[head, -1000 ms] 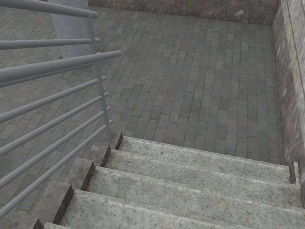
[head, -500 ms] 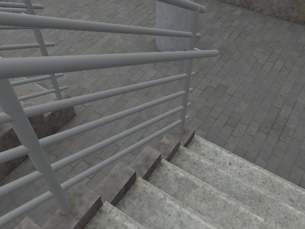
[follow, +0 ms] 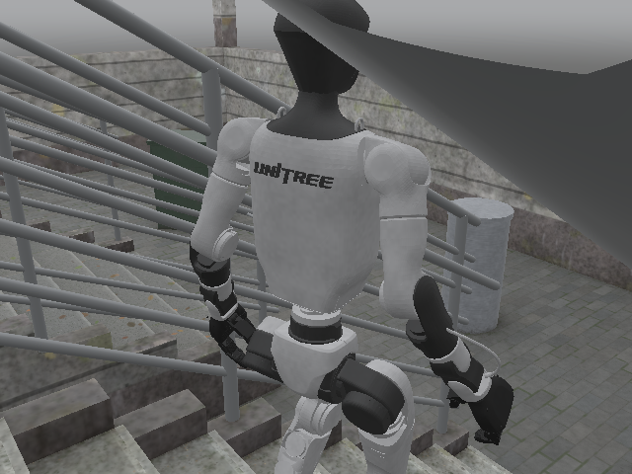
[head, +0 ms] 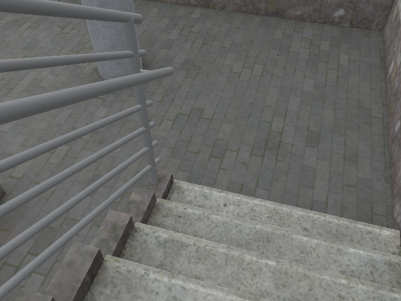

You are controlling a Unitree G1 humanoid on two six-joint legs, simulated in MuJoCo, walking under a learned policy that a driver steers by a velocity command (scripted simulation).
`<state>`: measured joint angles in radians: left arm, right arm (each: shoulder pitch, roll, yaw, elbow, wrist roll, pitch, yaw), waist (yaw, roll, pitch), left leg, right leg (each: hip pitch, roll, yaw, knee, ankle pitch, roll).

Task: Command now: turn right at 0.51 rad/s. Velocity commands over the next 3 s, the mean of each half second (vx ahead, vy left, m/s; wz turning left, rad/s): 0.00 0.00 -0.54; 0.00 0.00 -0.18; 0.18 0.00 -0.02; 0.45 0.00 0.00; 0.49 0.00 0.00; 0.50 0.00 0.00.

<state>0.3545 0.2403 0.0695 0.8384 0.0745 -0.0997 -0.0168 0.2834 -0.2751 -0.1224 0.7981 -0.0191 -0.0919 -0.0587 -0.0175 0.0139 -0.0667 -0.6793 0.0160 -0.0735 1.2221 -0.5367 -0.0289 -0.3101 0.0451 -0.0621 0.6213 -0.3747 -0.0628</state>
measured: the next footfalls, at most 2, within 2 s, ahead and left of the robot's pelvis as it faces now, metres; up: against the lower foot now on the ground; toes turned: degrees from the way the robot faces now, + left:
left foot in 0.50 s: +0.05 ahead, +0.12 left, +0.00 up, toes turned -21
right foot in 0.86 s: -0.03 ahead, -0.09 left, +0.00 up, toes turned -24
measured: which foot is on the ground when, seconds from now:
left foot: up 0.00-0.48, down 0.50-1.00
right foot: down 0.00-0.50, up 0.52-0.84, down 0.86-1.00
